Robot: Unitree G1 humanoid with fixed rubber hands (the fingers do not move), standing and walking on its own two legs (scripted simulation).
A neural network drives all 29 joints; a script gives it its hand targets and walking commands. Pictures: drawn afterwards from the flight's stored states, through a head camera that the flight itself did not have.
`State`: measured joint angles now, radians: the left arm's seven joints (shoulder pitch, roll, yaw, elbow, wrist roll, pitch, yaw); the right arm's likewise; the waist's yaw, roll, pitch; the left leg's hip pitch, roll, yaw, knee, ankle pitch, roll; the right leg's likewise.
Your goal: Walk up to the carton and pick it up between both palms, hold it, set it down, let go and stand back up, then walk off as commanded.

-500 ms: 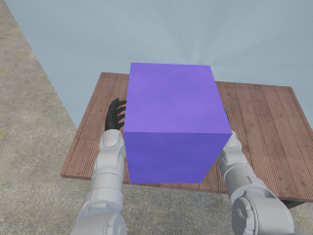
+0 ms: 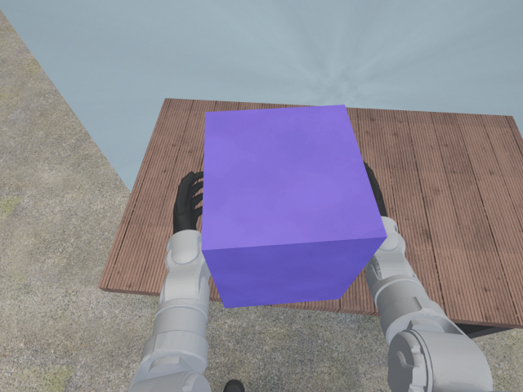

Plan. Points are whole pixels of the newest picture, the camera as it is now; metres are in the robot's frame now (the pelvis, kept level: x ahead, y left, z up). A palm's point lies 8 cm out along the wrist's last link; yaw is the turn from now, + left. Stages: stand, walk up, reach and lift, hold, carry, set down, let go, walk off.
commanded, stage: set down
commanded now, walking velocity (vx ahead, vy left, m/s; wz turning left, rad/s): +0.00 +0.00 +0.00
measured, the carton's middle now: (279, 215) +0.37 +0.02 +0.01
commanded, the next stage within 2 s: none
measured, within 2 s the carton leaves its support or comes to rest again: rests again in 0.68 s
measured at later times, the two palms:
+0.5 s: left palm (183, 234) +0.34 +0.17 -0.01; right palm (366, 211) +0.39 -0.13 -0.01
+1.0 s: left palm (182, 234) +0.34 +0.17 +0.00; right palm (371, 196) +0.41 -0.13 +0.01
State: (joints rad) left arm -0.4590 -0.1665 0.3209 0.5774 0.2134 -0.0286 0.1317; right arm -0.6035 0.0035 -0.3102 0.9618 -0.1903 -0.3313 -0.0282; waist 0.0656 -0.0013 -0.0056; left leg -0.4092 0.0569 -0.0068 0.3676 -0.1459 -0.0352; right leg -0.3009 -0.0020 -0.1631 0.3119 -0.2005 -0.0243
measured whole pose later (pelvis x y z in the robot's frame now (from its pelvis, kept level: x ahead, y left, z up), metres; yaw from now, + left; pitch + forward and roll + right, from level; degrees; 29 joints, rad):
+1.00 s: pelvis -0.01 +0.00 +0.00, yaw +0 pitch +16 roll -1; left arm -0.43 -0.14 0.23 0.62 0.20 -0.13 0.22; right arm -0.69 -0.12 -0.12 1.03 0.12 -0.29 -0.07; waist 0.09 0.00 -0.09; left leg -0.54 0.06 -0.01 0.39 -0.13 -0.04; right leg -0.43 0.00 -0.16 0.32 -0.18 -0.02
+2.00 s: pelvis -0.03 +0.00 -0.01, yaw +0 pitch +14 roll -2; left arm -0.25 -0.04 0.15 0.68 0.11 -0.27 0.16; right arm -0.42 -0.23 0.02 1.03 0.30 -0.47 0.03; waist 0.06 0.00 -0.09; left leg -0.56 0.07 -0.01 0.42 -0.11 -0.04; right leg -0.45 0.00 -0.16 0.37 -0.17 -0.03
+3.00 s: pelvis -0.05 +0.00 +0.00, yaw +0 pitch +3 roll -1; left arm 0.11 0.06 0.06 0.56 0.05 -0.23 0.18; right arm 0.08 -0.23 0.02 0.77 0.27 -0.39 0.10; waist 0.02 -0.03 -0.09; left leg -0.36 0.07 -0.01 0.42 -0.12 -0.04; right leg -0.27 0.00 -0.16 0.41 -0.20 -0.03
